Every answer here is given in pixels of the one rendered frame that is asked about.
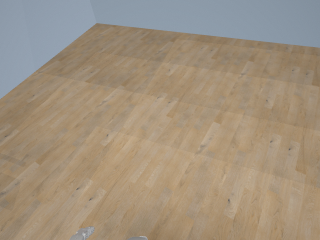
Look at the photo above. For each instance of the robot left hand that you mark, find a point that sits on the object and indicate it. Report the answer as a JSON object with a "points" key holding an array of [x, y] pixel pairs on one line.
{"points": [[83, 233]]}

